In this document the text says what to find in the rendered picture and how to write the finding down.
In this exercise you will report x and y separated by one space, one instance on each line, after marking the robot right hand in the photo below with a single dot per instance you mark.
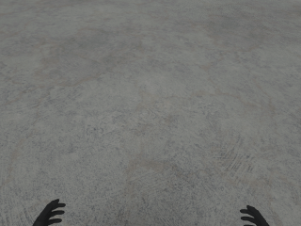
258 218

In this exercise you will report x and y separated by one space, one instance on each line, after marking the robot left hand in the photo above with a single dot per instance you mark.
43 218

